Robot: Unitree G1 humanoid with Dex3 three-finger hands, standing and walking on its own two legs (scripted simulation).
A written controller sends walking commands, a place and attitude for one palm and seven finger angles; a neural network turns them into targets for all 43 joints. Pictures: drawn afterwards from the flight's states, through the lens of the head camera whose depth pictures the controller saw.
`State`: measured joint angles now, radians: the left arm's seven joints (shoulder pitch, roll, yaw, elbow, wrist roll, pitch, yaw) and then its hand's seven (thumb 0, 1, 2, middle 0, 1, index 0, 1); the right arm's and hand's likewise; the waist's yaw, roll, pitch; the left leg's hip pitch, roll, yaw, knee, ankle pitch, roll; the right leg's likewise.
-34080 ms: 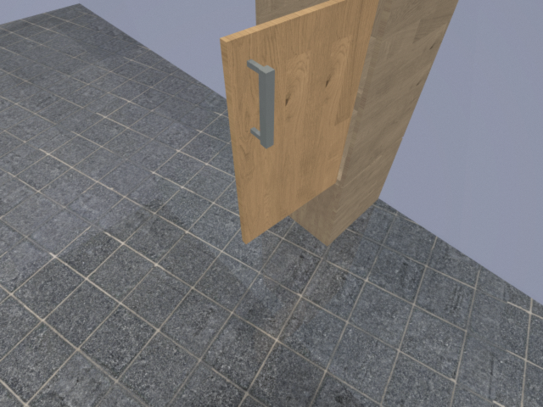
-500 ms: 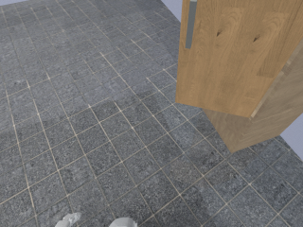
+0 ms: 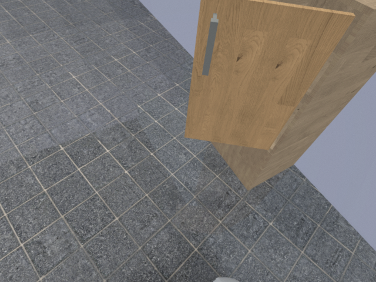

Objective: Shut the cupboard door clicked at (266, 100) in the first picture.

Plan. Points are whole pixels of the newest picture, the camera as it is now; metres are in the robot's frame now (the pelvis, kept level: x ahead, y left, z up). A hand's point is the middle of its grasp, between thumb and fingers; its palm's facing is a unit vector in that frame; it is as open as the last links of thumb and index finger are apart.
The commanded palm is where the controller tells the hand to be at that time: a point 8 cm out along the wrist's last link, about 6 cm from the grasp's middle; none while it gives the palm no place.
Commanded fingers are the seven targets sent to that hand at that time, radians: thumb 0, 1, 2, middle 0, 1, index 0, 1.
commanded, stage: take the last steps up to it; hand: left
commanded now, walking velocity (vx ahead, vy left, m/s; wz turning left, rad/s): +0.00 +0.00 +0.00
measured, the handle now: (209, 45) +0.70 -0.01 +0.12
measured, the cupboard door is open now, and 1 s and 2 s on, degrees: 53 53 53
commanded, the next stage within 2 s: come to a stop and stand still in 0.80 s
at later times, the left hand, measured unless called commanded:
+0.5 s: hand out of the picture +0.11 +0.13 -0.18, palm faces -0.09 -0.98 -0.16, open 7.4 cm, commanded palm none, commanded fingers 0.00 0.90 0.90 -0.20 -0.30 -0.20 -0.30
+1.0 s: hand (163, 200) +0.35 +0.08 -0.17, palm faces -0.14 -0.96 -0.23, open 7.4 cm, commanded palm none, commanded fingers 0.00 0.90 0.90 -0.20 -0.30 -0.20 -0.30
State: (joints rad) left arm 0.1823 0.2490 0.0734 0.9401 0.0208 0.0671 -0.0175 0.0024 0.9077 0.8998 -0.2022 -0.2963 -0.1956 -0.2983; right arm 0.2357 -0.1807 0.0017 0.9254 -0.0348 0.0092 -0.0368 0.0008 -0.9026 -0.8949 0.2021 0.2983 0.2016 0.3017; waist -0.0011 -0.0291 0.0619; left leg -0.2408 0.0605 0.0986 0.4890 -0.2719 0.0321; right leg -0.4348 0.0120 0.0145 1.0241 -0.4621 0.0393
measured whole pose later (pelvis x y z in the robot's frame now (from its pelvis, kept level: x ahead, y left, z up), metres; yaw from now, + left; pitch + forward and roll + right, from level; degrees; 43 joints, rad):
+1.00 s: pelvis +0.24 -0.10 -0.02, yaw -8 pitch +0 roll +1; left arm 0.18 0.20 0.06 1.01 0.03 -0.02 -0.02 0.00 0.91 0.90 -0.20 -0.30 -0.19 -0.30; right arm 0.35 -0.15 -0.04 1.08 -0.03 0.00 -0.01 0.00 -0.90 -0.89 0.20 0.30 0.20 0.30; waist -0.03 0.00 0.05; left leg -0.16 0.11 0.14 0.55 -0.38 -0.05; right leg -0.36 -0.07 -0.06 0.55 -0.17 0.01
